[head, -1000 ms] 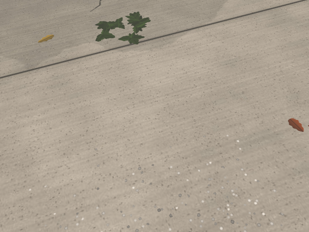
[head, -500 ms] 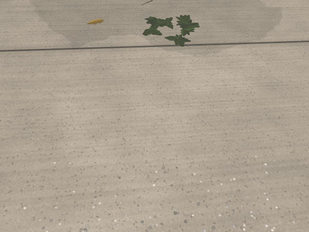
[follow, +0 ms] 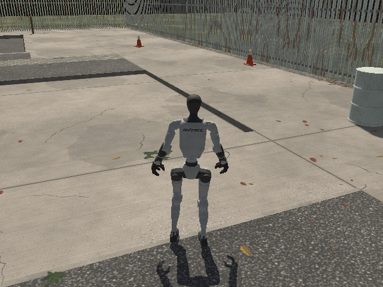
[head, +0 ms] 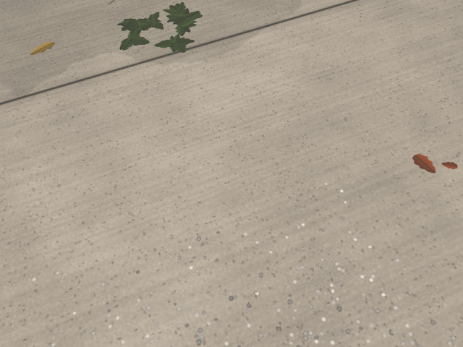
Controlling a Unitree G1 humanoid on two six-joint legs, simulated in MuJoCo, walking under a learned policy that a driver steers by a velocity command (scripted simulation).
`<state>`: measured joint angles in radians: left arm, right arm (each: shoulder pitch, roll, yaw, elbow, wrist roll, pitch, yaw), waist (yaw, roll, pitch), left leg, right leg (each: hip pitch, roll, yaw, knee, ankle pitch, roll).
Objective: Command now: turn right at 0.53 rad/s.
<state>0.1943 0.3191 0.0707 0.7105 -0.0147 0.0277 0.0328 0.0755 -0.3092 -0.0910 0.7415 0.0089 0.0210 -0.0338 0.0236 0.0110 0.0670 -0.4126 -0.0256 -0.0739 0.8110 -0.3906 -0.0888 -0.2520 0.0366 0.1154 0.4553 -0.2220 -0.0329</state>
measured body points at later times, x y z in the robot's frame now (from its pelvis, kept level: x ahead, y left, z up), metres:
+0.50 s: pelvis +0.00 +0.01 -0.01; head +0.02 +0.01 +0.44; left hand +0.17 +0.26 -0.12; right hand +0.08 -0.26 -0.13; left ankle +0.02 +0.14 -0.74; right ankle -0.03 -0.11 -0.75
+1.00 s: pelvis +0.08 +0.05 -0.02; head +0.10 +0.08 +0.43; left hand +0.15 +0.34 -0.15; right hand +0.18 -0.25 -0.12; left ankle +0.12 +0.14 -0.75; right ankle -0.03 -0.11 -0.73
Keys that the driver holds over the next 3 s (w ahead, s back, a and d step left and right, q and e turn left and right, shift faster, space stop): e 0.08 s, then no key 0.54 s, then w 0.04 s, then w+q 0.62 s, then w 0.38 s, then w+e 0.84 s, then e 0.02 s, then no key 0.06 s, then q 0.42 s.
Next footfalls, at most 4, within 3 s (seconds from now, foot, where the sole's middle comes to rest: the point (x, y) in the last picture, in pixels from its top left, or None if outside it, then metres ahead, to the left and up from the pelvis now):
0.12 left None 0.06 0.14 -0.78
0.46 right None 0.00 -0.12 -0.78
0.98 left None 0.16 0.14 -0.78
1.46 right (261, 312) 0.54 -0.01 -0.78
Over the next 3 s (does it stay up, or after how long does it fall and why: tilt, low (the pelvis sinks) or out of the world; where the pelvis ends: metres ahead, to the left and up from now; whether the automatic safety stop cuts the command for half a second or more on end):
stays up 1.09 0.11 -0.02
